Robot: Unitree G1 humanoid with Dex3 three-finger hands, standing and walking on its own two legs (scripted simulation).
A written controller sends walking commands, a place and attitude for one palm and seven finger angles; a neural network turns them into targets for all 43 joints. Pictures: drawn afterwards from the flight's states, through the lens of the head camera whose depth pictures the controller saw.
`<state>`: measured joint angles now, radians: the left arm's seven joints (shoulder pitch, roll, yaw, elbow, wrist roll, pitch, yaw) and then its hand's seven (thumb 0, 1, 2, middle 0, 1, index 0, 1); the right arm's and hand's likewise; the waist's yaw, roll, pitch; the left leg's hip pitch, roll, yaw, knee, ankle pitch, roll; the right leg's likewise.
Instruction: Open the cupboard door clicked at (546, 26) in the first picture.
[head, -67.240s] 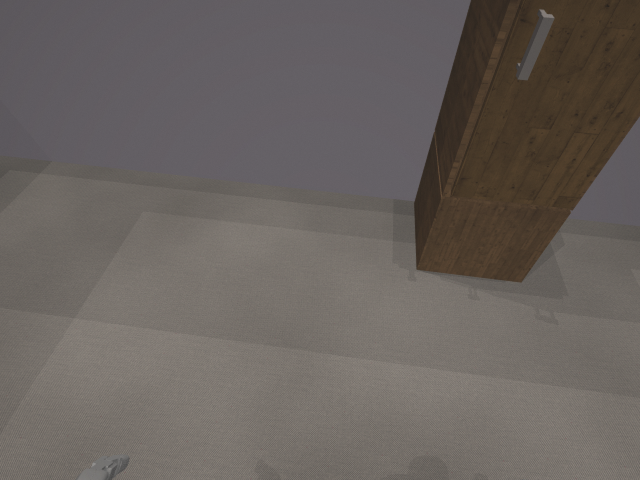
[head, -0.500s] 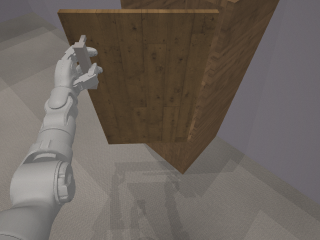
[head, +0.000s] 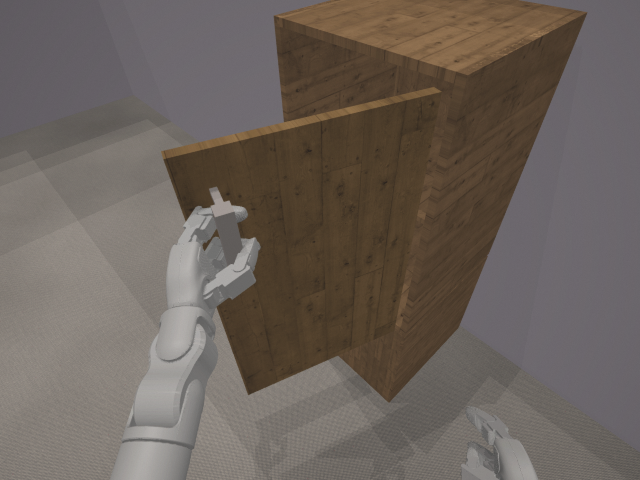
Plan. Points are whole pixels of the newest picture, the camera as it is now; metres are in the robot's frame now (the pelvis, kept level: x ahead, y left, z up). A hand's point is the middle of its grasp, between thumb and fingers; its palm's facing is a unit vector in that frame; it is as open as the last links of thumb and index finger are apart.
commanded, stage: pull the door open along its arc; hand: left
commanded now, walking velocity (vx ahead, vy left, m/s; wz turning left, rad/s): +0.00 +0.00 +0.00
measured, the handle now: (228, 239) +0.38 +0.14 +0.14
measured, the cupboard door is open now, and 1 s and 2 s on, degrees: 72 85 87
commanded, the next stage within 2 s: open thumb and fingers to let go in 0.46 s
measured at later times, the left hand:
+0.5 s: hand (300, 313) +0.26 +0.04 +0.14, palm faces +0.34 -0.94 +0.00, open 6.6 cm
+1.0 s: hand (274, 314) +0.26 +0.06 +0.14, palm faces +0.37 -0.93 +0.00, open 11.1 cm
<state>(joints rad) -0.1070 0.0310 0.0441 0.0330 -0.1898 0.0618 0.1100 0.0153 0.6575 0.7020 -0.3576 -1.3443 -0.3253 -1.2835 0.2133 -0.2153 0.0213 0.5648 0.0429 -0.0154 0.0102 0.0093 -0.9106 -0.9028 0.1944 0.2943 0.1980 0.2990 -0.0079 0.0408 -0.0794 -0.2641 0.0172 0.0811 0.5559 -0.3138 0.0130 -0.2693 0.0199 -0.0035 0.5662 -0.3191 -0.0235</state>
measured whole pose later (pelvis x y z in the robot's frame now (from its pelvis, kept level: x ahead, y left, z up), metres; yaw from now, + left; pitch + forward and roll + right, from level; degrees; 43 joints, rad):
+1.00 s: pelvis -0.01 -0.02 +0.00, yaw +5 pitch -4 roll +0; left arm 0.08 -0.07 -0.29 -0.23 0.02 0.22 0.53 0.00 -0.06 0.49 -0.34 -1.24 -0.33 -1.25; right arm 0.10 -0.18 0.03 0.60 -0.02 0.09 0.02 0.01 -0.91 -0.90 0.19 0.29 0.20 0.30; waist 0.03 0.06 0.00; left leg -0.19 0.01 -0.03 0.56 -0.29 -0.01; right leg -0.15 0.02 -0.10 0.54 -0.32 -0.05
